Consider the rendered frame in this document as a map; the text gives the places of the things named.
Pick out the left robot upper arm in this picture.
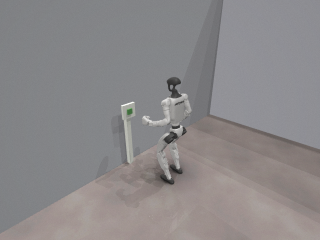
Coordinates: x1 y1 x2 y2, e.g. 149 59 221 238
161 98 171 125

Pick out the right robot upper arm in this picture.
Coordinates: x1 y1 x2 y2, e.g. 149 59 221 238
180 93 192 115

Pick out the robot right forearm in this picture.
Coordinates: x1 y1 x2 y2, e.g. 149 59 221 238
182 113 190 120

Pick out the robot left forearm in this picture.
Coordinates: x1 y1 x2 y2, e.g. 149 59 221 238
147 119 168 127

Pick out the robot right thigh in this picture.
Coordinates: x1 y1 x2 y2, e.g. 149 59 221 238
168 125 187 150

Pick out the robot left hand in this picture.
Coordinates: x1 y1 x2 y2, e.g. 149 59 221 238
142 116 150 126

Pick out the right robot foot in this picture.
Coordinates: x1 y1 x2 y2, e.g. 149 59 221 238
170 164 183 174

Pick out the panel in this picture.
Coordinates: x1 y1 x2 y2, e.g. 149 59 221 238
121 102 136 164

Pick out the button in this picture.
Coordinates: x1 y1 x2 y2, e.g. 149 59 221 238
127 108 133 115

